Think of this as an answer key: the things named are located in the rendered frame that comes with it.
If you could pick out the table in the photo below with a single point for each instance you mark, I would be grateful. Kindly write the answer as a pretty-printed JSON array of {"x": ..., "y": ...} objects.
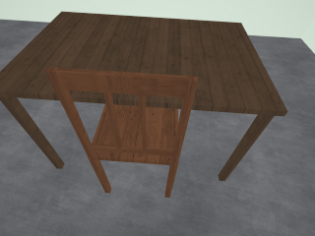
[{"x": 231, "y": 75}]

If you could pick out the chair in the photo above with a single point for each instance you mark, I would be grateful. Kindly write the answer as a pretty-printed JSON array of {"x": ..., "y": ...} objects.
[{"x": 128, "y": 133}]

